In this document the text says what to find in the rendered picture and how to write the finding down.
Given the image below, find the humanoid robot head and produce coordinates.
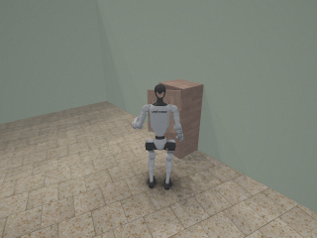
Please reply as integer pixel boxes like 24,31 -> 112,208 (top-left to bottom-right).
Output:
153,84 -> 167,106

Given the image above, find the cupboard door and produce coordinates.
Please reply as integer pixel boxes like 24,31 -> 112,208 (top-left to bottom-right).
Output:
147,89 -> 181,133

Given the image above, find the robot left forearm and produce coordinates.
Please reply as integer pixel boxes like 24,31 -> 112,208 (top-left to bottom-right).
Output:
132,121 -> 139,130

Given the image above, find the right robot upper arm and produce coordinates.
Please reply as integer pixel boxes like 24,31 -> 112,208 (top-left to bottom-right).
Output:
169,104 -> 180,131

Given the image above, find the left robot upper arm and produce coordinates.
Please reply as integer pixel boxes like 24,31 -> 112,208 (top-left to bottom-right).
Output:
137,104 -> 151,129

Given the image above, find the robot right forearm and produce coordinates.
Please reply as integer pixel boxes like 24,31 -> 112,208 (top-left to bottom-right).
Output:
175,124 -> 183,138

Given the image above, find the right robot thigh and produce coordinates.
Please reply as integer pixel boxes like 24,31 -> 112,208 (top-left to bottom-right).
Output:
165,139 -> 176,162

